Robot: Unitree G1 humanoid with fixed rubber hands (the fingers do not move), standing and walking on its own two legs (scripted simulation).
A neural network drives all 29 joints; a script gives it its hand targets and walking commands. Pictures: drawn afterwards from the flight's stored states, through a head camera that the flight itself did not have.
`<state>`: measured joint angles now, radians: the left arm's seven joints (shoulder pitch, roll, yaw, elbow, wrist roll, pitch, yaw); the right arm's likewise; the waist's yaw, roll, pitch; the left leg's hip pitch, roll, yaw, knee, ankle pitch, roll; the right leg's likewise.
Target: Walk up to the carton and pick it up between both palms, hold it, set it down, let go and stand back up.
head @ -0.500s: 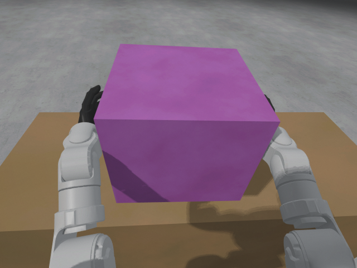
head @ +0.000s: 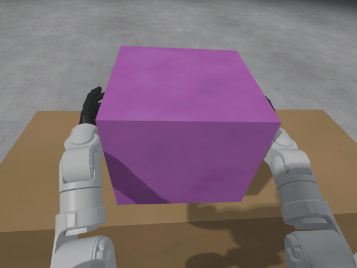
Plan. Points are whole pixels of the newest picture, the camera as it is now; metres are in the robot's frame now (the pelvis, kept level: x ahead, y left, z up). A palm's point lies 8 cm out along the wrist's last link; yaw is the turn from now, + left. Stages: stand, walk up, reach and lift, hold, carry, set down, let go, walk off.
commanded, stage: hold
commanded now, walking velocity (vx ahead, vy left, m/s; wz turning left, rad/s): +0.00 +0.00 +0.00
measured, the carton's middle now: (180, 123) +0.40 +0.00 +0.16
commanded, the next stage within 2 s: set down in 1.88 s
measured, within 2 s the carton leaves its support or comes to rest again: neither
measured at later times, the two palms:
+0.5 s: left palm (89, 125) +0.34 +0.19 +0.19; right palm (266, 127) +0.35 -0.18 +0.18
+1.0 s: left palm (94, 125) +0.35 +0.19 +0.19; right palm (267, 128) +0.36 -0.19 +0.18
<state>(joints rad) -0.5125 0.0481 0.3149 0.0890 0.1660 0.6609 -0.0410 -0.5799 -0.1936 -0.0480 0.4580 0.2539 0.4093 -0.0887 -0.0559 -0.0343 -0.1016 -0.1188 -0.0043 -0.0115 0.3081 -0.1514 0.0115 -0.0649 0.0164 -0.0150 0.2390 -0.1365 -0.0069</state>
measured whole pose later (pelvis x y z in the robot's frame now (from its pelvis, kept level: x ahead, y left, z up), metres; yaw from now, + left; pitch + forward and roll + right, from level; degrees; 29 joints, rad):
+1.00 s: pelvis +0.00 -0.01 +0.00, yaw +0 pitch -3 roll -1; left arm -0.53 0.05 0.32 0.13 0.16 0.66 -0.05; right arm -0.59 -0.19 -0.04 0.48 0.24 0.42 -0.10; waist -0.05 -0.03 -0.09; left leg -0.10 0.00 -0.02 0.31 -0.16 0.00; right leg -0.05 0.02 -0.01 0.25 -0.14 -0.01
